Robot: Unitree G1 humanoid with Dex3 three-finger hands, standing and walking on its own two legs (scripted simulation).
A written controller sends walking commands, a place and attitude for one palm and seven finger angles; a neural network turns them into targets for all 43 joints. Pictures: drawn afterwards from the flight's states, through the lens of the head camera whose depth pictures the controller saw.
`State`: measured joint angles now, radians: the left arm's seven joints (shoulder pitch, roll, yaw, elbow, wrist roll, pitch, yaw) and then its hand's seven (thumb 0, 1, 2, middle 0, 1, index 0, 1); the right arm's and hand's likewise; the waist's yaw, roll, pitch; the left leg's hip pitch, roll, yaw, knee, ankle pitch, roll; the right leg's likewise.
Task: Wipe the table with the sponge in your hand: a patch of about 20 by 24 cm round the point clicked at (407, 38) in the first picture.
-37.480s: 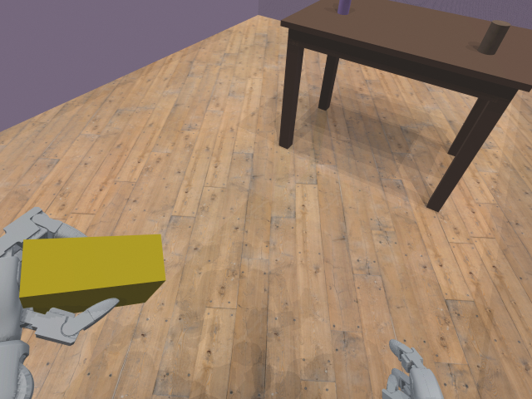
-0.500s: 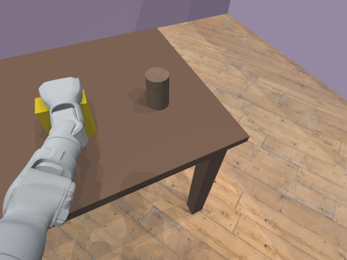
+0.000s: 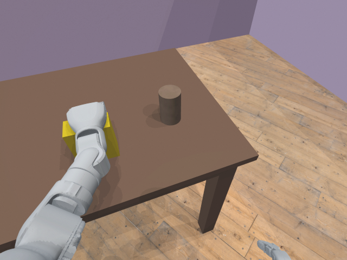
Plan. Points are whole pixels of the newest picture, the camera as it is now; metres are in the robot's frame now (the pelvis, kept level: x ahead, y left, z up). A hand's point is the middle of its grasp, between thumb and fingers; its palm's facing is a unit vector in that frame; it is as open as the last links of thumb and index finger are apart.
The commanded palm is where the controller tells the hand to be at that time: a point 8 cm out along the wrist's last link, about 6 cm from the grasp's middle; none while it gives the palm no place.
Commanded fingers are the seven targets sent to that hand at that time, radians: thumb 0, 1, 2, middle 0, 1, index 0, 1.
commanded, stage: wipe back along the third lane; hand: left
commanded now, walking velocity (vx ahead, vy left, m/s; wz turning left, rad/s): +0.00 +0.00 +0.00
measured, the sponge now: (95, 144) +0.40 +0.26 +0.02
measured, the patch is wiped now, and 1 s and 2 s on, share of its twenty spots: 0.90 0.90 0.90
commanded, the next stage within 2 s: slide back across to the middle lane in 0.74 s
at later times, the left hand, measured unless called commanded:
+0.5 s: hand (99, 146) +0.35 +0.22 +0.07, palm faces -0.01 -0.02 -1.00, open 9.8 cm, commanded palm +0.31 +0.20 +0.11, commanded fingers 0.00 0.10 1.30 -1.20 -1.60 -1.20 -1.60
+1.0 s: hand (98, 160) +0.31 +0.21 +0.08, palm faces +0.04 -0.08 -1.00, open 9.8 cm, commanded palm +0.27 +0.21 +0.12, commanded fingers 0.00 0.10 1.30 -1.20 -1.60 -1.20 -1.60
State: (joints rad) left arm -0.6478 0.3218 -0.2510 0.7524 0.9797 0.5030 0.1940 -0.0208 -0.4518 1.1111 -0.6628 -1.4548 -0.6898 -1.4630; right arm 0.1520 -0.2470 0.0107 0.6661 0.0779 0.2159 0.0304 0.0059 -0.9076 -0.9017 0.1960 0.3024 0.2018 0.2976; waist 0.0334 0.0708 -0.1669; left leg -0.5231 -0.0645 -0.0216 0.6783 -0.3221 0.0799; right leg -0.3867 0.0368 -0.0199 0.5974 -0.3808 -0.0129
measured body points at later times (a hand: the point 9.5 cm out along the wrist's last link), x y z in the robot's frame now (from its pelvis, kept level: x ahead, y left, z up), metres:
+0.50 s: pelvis +0.00 -0.04 +0.01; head +0.00 -0.07 +0.46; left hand +0.35 +0.21 +0.13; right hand +0.19 -0.28 -0.10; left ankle +0.00 +0.06 -0.72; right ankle -0.06 -0.12 -0.72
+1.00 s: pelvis +0.00 -0.04 +0.01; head -0.01 -0.07 +0.46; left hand +0.31 +0.21 +0.13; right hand +0.22 -0.26 -0.08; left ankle +0.00 +0.06 -0.72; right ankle -0.06 -0.12 -0.72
